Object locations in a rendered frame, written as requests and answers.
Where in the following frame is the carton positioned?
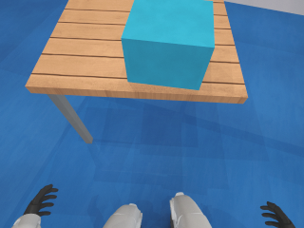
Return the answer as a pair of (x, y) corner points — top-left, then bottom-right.
(121, 0), (215, 90)

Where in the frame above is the robot right thigh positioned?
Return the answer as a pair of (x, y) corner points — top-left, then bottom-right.
(169, 195), (212, 228)

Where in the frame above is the robot right shin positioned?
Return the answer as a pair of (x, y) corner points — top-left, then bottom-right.
(173, 192), (184, 228)

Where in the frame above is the left robot hand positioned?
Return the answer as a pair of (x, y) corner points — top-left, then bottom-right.
(23, 184), (58, 217)

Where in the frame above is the robot left forearm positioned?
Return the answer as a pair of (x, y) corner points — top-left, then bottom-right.
(11, 214), (41, 228)

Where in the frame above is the table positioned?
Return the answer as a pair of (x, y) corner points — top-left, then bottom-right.
(25, 0), (248, 144)

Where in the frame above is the right robot hand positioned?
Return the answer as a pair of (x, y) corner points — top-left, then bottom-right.
(260, 201), (295, 228)

